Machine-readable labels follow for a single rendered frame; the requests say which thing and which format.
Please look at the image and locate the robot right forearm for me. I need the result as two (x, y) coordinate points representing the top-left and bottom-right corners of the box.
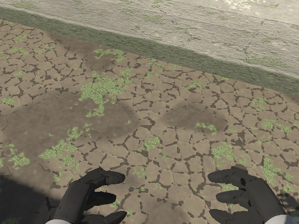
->
(264, 215), (298, 224)

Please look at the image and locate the right robot hand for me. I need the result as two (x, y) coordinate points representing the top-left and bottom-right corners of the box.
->
(207, 166), (286, 224)

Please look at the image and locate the left robot hand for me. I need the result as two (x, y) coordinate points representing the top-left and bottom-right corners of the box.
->
(53, 167), (127, 224)

